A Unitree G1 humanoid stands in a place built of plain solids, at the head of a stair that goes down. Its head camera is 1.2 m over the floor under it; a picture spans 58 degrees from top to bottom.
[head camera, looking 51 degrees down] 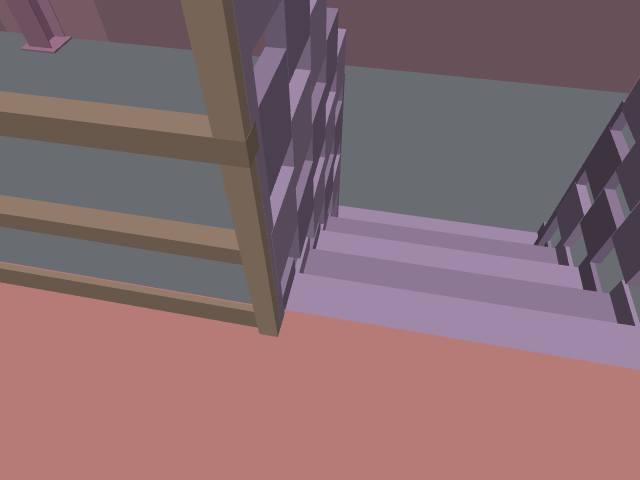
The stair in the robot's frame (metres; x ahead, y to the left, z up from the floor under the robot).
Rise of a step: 0.17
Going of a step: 0.26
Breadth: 1.32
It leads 11 degrees to the right of straight ahead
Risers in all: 6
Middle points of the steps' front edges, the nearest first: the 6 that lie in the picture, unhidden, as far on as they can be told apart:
0.58 -0.48 0.00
0.83 -0.53 -0.17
1.09 -0.58 -0.35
1.34 -0.63 -0.52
1.60 -0.68 -0.69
1.85 -0.73 -0.87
